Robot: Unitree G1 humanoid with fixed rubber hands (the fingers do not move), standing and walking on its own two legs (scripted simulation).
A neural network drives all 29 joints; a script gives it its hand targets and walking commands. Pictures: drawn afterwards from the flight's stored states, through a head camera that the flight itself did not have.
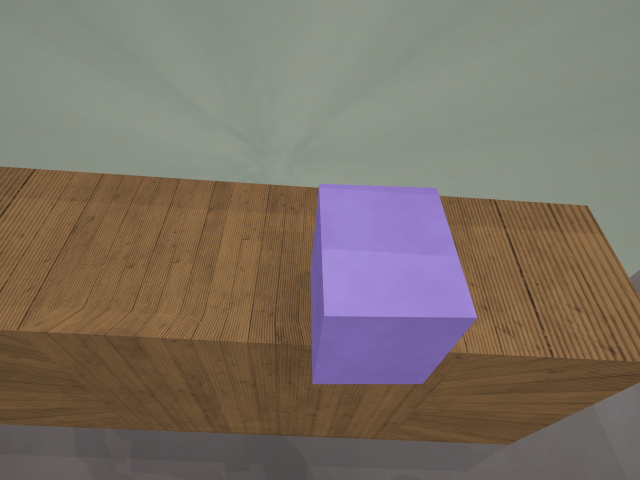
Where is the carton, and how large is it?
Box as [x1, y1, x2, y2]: [311, 184, 476, 383]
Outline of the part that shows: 319,184 311,261 312,383 422,383 476,318 474,308 436,188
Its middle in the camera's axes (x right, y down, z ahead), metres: +0.08 +0.07 +0.59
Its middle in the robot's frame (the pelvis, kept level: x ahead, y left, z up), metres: +0.38 -0.07 -0.03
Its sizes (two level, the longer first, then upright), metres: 0.213 0.175 0.223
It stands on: a pedestal, 0.65 m high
